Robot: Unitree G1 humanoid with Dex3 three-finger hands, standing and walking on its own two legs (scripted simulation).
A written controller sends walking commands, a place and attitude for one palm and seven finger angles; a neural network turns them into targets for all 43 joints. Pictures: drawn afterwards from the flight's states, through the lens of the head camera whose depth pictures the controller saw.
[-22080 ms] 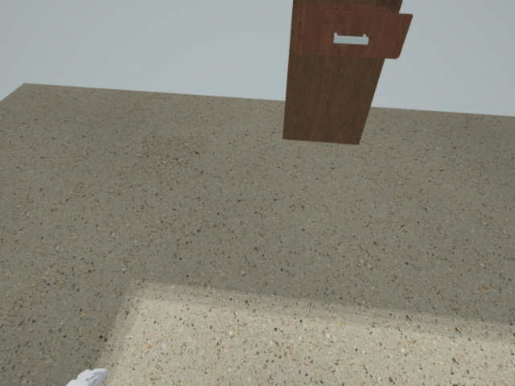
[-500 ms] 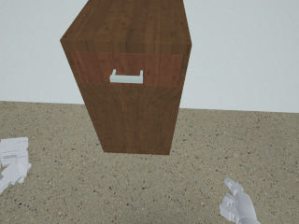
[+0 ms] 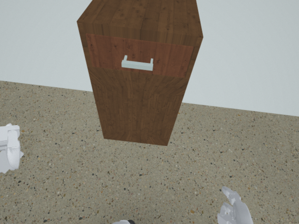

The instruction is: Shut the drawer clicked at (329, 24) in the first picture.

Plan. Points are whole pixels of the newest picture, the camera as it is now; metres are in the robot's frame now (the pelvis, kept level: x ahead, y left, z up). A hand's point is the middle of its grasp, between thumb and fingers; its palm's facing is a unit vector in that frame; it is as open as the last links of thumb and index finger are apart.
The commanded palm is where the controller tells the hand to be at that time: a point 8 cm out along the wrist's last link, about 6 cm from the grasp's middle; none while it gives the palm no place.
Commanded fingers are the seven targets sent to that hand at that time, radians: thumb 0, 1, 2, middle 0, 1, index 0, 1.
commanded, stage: step back with the hand held close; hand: left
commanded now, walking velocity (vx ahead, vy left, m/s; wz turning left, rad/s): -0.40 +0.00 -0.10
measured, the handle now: (138, 62) +0.73 +0.08 +0.00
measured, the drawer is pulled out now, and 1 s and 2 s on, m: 0.00 0.00 0.00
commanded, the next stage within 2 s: stop stepping back and stand still in 0.18 s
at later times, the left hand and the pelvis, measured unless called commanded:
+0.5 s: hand (9, 223) +0.11 +0.21 +0.17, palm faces +0.29 -0.85 -0.45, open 3.2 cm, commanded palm +0.07 +0.25 +0.18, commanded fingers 0.00 0.90 0.90 -1.40 -1.60 -1.40 -1.60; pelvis -0.10 -0.02 -0.01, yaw -7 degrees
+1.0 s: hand out of the picture +0.02 +0.27 +0.15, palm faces +0.38 -0.86 -0.33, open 3.3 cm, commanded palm -0.02 +0.30 +0.18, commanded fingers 0.00 0.90 0.90 -1.40 -1.60 -1.40 -1.60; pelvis -0.17 +0.03 -0.02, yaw -4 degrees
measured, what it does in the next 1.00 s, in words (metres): walks backwards: right foot, then left foot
